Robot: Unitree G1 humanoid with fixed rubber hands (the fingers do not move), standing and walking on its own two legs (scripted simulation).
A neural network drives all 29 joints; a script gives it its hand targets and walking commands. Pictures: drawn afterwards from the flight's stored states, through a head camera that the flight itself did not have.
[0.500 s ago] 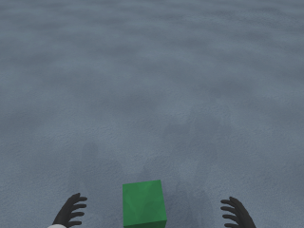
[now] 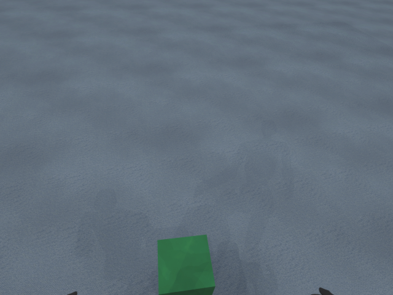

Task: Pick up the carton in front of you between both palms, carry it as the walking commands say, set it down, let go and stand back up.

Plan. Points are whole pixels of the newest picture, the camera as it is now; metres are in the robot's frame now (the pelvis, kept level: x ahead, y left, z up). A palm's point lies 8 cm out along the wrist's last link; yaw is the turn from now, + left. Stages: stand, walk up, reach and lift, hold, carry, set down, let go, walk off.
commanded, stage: stand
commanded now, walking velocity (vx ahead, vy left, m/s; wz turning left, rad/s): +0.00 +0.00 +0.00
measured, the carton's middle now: (184, 271) +0.38 +0.03 -0.65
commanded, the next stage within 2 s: none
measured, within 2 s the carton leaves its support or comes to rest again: neither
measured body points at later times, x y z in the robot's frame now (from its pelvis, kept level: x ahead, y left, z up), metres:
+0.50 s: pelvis -0.01 +0.00 +0.00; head -0.01 +0.01 +0.45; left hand +0.07 +0.29 -0.12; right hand +0.09 -0.29 -0.11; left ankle +0.02 +0.11 -0.74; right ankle -0.04 -0.15 -0.74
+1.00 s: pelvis -0.02 -0.01 +0.01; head -0.02 +0.00 +0.46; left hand +0.05 +0.29 -0.12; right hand +0.08 -0.30 -0.11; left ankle +0.02 +0.11 -0.74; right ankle -0.04 -0.15 -0.74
